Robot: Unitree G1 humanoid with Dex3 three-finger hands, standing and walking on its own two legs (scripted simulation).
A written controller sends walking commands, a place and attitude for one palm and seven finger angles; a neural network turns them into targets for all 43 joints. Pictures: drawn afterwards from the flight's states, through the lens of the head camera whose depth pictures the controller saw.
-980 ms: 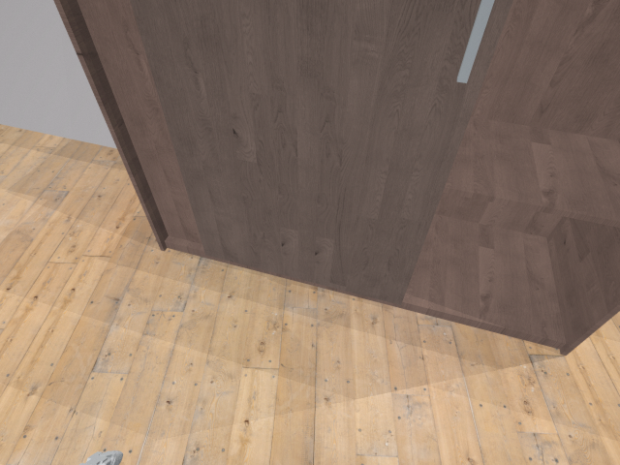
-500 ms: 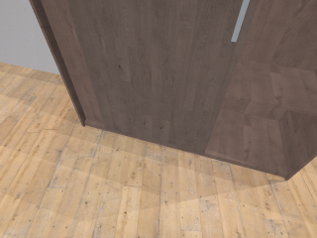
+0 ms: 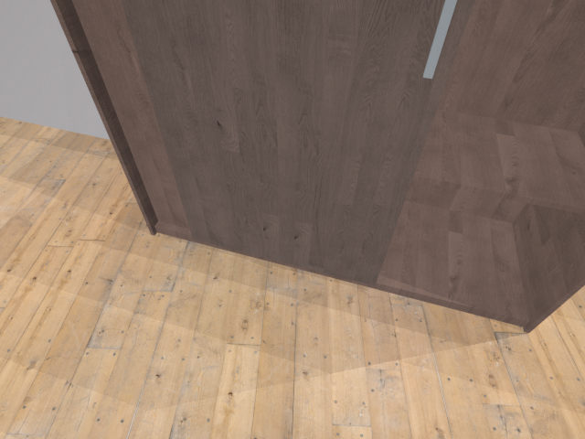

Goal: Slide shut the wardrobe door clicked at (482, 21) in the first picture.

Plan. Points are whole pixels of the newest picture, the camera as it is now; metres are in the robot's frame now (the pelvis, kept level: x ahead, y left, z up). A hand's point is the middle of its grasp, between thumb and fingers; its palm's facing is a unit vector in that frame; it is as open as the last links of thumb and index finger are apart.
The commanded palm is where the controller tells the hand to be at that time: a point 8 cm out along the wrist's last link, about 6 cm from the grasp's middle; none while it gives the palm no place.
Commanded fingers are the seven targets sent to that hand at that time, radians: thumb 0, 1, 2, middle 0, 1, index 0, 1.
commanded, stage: look at it before walking up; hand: left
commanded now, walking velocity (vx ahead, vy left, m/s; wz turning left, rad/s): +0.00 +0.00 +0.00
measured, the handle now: (443, 23) +0.80 -0.24 +0.24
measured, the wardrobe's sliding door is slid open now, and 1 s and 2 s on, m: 0.57 0.57 0.57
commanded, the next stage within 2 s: turn to face it in 0.46 s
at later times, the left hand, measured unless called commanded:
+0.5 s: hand out of the picture +0.07 +0.24 -0.15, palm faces -0.03 -0.94 -0.34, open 7.4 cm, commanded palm none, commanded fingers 0.00 0.90 0.90 -0.20 -0.30 -0.20 -0.30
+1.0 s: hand out of the picture +0.06 +0.19 -0.18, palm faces -0.12 -0.97 -0.23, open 7.4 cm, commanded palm none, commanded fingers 0.00 0.90 0.90 -0.20 -0.30 -0.20 -0.30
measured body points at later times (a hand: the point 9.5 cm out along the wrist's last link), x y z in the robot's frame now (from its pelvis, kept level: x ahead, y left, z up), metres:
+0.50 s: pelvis +0.00 +0.00 +0.00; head +0.00 -0.01 +0.45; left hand +0.07 +0.29 -0.13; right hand +0.08 -0.30 -0.13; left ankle +0.01 +0.12 -0.74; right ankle +0.01 -0.12 -0.74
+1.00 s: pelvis -0.01 +0.00 -0.01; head +0.01 +0.00 +0.44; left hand +0.07 +0.24 -0.16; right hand +0.01 -0.26 -0.16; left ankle +0.01 +0.12 -0.74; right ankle +0.01 -0.12 -0.74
